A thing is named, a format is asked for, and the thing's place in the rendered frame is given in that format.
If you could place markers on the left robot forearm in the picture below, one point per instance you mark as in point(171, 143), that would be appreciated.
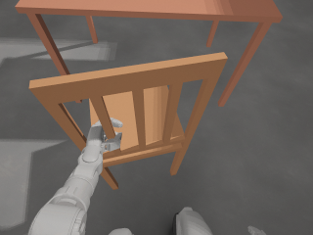
point(82, 182)

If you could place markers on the chair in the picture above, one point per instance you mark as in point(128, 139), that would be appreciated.
point(137, 96)

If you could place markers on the robot left upper arm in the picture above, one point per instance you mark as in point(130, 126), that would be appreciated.
point(60, 220)

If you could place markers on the table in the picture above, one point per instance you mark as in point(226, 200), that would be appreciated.
point(264, 12)

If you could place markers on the robot left hand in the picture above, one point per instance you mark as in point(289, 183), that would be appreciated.
point(98, 137)

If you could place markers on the right robot shin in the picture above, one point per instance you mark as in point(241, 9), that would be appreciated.
point(186, 209)

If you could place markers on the robot right thigh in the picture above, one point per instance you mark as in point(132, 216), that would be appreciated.
point(191, 223)

